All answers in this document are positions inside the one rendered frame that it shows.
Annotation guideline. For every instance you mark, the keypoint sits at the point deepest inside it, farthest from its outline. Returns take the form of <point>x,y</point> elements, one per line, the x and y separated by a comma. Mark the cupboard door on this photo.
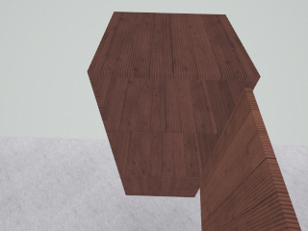
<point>242,187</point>

